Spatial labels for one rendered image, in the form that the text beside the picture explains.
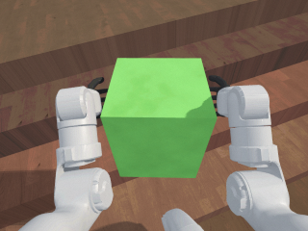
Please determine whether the carton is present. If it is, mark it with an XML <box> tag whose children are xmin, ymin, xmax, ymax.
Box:
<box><xmin>100</xmin><ymin>58</ymin><xmax>218</xmax><ymax>178</ymax></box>

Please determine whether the robot right thigh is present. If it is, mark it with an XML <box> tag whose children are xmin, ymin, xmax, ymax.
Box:
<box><xmin>161</xmin><ymin>208</ymin><xmax>204</xmax><ymax>231</ymax></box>

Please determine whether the robot right forearm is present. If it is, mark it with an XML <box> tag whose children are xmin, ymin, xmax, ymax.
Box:
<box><xmin>217</xmin><ymin>85</ymin><xmax>290</xmax><ymax>204</ymax></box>

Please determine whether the robot left upper arm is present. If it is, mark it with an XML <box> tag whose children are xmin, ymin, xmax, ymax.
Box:
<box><xmin>18</xmin><ymin>167</ymin><xmax>114</xmax><ymax>231</ymax></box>

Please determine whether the robot left hand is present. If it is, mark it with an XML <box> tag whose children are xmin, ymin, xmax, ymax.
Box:
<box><xmin>87</xmin><ymin>77</ymin><xmax>108</xmax><ymax>119</ymax></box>

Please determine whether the robot right upper arm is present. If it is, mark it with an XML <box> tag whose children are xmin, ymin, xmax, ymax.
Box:
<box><xmin>226</xmin><ymin>169</ymin><xmax>308</xmax><ymax>231</ymax></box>

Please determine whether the robot left forearm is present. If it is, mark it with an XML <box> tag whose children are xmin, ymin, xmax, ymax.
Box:
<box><xmin>54</xmin><ymin>86</ymin><xmax>102</xmax><ymax>207</ymax></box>

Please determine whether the robot right hand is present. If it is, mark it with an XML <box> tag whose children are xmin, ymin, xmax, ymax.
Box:
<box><xmin>208</xmin><ymin>75</ymin><xmax>230</xmax><ymax>117</ymax></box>

